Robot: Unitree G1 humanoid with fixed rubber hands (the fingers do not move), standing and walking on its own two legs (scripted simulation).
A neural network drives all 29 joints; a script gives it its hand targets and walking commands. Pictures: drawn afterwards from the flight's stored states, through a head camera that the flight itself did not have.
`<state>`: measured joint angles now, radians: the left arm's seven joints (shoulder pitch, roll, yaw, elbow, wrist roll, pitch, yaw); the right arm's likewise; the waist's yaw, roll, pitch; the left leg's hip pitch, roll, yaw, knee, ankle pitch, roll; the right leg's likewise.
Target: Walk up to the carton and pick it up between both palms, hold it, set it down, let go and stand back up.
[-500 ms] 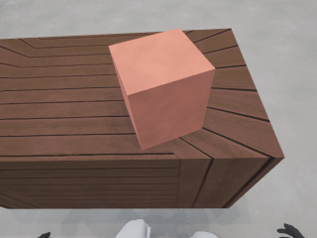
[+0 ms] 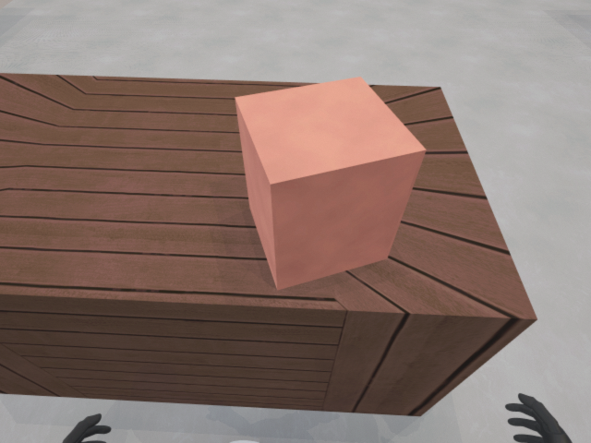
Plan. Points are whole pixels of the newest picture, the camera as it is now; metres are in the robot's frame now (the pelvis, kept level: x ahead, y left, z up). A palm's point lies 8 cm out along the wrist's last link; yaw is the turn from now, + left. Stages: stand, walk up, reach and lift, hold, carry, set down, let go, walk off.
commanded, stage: walk up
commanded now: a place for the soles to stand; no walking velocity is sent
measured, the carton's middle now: (318, 185) +0.49 -0.01 +0.06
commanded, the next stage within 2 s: stand in 0.74 s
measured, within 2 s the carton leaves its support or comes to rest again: neither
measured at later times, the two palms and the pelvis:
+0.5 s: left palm out of the picture +0.12 +0.32 -0.09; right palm out of the picture +0.12 -0.33 -0.09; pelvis +0.01 +0.00 +0.00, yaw +0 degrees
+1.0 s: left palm out of the picture +0.12 +0.33 -0.09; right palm out of the picture +0.12 -0.33 -0.09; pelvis +0.00 +0.00 +0.01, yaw +0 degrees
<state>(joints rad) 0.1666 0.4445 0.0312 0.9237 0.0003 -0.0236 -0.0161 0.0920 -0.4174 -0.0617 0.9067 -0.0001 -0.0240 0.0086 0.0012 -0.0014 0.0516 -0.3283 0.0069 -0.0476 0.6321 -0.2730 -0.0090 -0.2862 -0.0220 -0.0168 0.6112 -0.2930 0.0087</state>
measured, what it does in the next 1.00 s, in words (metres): stands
